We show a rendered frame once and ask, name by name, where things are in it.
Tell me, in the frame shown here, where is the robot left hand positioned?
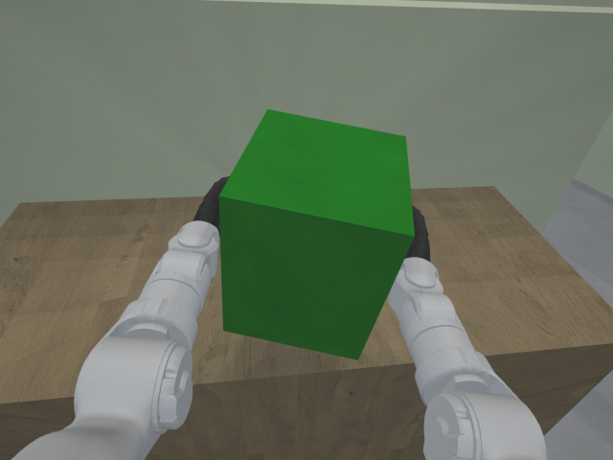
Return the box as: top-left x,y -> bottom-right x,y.
193,176 -> 230,237

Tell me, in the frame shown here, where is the robot right forearm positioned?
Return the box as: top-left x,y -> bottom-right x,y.
388,257 -> 547,460

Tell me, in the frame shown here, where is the robot left forearm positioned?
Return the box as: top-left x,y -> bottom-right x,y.
74,220 -> 219,416

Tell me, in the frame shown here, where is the robot right hand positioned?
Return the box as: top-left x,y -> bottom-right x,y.
405,205 -> 430,262

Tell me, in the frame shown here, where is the right robot upper arm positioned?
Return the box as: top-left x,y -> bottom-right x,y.
423,388 -> 546,460

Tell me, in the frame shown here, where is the pedestal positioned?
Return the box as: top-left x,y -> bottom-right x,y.
0,186 -> 613,460

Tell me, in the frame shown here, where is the carton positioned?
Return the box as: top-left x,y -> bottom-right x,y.
218,109 -> 415,360

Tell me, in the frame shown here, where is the left robot upper arm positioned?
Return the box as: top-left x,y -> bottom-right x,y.
11,336 -> 193,460

